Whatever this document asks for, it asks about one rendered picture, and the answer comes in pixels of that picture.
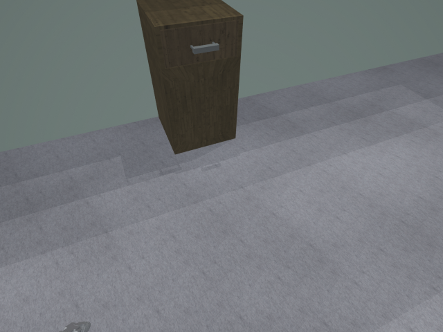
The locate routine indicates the handle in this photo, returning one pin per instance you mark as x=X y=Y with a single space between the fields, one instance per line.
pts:
x=205 y=48

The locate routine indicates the drawer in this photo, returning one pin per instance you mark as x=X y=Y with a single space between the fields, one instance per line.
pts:
x=176 y=42

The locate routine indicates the cabinet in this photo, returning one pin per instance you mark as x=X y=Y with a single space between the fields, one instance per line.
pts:
x=196 y=103

